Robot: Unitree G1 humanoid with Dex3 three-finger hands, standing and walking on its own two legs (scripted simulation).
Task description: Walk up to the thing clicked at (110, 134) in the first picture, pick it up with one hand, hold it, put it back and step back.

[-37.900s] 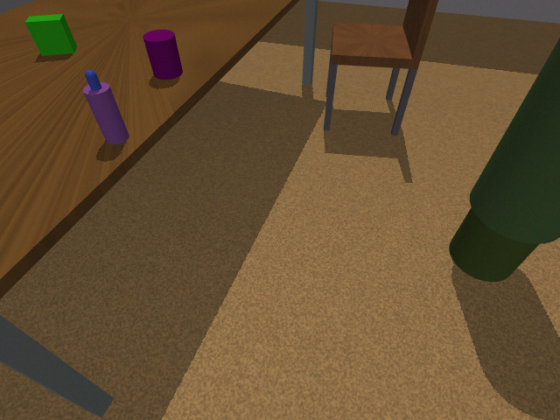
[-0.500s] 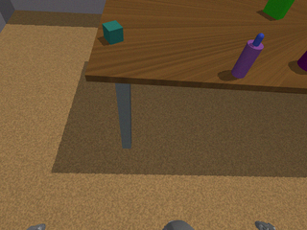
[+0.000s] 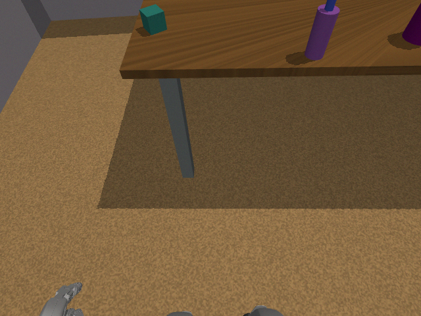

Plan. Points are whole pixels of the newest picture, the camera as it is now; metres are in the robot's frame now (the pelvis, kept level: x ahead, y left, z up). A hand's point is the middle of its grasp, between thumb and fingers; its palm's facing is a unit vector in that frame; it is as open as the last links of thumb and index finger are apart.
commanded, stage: step back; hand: right
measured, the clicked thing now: (323, 26) +0.82 -0.29 +0.07
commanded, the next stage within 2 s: stand in 1.70 s
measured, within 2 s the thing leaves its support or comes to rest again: neither
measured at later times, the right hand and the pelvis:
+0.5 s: hand out of the picture -0.03 -0.32 -0.14, palm faces -0.01 +0.91 -0.42, open 7.4 cm; pelvis -0.17 -0.04 -0.01, yaw -2 degrees
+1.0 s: hand out of the picture -0.20 -0.30 -0.15, palm faces -0.06 +0.93 -0.35, open 7.4 cm; pelvis -0.27 -0.04 +0.00, yaw +2 degrees
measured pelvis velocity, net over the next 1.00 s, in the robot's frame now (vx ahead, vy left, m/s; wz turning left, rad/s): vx -0.27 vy -0.04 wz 0.03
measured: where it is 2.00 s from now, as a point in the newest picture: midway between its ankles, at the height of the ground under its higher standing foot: outside the picture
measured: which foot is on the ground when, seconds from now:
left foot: up 0.00-0.04, down 0.06-0.46, up 0.48-0.76, down 0.78-1.00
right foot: down 0.00-0.08, up 0.10-0.40, down 0.42-1.00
